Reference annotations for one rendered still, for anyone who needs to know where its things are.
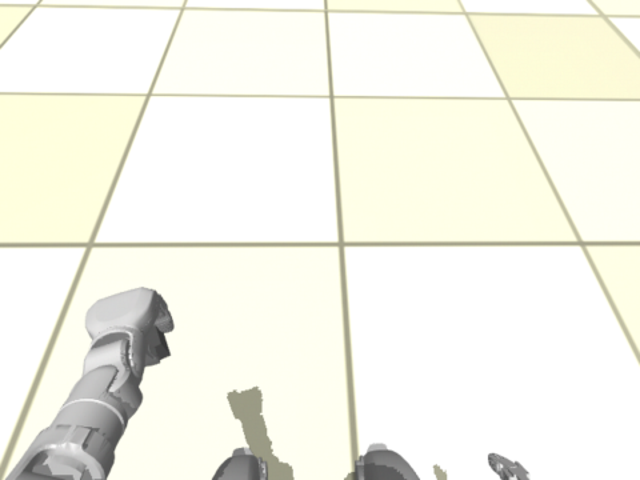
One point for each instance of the left robot arm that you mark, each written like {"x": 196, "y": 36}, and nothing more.
{"x": 80, "y": 442}

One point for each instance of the cube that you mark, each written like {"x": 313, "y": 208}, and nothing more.
{"x": 157, "y": 339}

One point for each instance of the left robot hand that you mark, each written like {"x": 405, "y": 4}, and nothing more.
{"x": 139, "y": 308}

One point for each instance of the right robot hand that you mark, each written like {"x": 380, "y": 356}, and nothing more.
{"x": 506, "y": 469}

